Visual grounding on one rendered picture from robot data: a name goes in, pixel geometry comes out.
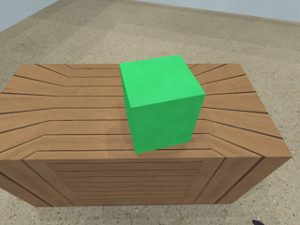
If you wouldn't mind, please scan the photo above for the pedestal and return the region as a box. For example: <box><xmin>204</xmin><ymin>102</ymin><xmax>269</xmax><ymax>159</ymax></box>
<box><xmin>0</xmin><ymin>64</ymin><xmax>293</xmax><ymax>207</ymax></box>

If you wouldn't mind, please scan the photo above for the carton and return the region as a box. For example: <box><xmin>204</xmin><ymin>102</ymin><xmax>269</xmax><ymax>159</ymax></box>
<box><xmin>119</xmin><ymin>54</ymin><xmax>206</xmax><ymax>155</ymax></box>

